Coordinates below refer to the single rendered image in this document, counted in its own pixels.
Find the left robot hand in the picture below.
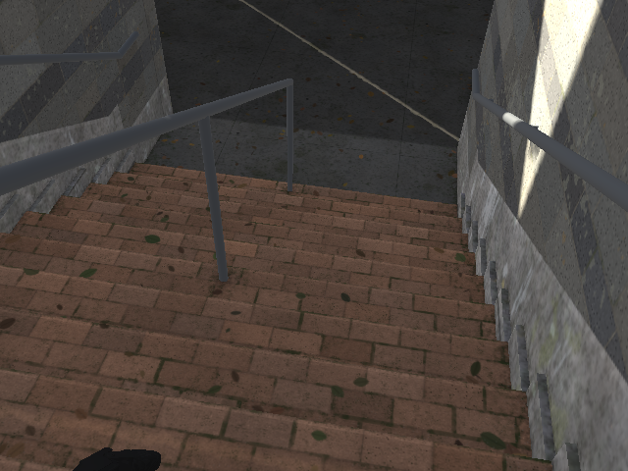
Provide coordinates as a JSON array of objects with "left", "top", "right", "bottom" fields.
[{"left": 73, "top": 447, "right": 161, "bottom": 471}]

